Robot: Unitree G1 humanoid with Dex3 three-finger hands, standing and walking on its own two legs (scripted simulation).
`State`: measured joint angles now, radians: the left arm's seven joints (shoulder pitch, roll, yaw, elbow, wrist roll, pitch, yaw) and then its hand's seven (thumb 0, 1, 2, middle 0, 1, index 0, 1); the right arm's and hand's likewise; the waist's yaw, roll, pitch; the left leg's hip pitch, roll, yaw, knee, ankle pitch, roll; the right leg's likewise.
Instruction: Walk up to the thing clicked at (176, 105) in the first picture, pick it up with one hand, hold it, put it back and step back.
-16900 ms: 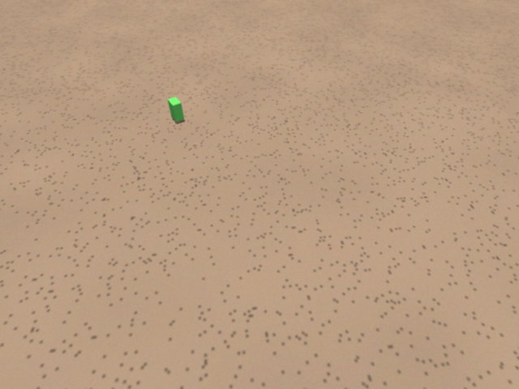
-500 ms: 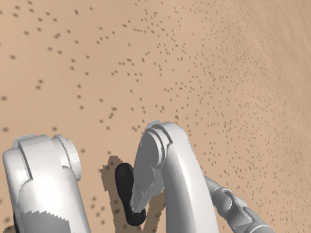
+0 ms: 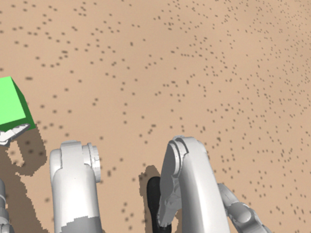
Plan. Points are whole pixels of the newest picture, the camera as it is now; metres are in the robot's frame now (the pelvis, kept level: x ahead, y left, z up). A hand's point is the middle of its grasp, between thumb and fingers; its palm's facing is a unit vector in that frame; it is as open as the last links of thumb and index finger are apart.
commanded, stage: hold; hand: left
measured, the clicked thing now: (9, 109) +0.39 +0.32 -0.11
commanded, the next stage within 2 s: none
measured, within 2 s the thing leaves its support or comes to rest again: neither
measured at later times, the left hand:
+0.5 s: hand out of the picture +0.35 +0.30 +0.07, palm faces +0.41 -0.91 -0.07, open 12.4 cm
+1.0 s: hand out of the picture +0.35 +0.27 +0.30, palm faces +0.44 -0.90 -0.05, open 12.4 cm
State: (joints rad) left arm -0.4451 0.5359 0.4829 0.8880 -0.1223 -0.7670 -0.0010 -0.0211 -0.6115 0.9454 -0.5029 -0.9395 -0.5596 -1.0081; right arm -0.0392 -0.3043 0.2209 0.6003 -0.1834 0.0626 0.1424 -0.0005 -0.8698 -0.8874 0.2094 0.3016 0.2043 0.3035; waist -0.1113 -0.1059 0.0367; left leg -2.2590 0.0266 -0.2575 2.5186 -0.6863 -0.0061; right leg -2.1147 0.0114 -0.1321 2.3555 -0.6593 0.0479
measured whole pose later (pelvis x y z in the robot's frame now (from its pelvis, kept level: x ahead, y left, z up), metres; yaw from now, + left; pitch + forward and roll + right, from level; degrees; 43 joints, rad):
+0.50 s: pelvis +0.02 -0.02 +0.09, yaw +7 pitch +33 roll -6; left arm -0.23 0.33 0.39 0.39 -0.22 -0.46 -0.11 -0.02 -0.61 0.97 -0.47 -0.98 -0.53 -1.05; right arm 0.03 -0.28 0.00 0.60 0.00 0.05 0.04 0.00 -0.90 -0.89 0.21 0.30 0.20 0.30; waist -0.02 0.00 -0.14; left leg -2.08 0.04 -0.13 2.20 -0.69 -0.03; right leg -2.01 -0.03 -0.05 2.14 -0.70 0.02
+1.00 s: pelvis +0.05 +0.00 +0.27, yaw +10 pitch +26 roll -4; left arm -0.05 0.22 0.24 0.14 -0.18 -0.25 0.05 -0.02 -0.61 0.98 -0.47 -0.99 -0.53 -1.06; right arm 0.14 -0.23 -0.01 0.57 0.03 -0.01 -0.04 0.01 -0.90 -0.89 0.21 0.30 0.20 0.30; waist -0.03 0.03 -0.18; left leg -1.43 0.05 -0.06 1.60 -0.63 -0.01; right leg -1.37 -0.04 -0.05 1.55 -0.63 0.03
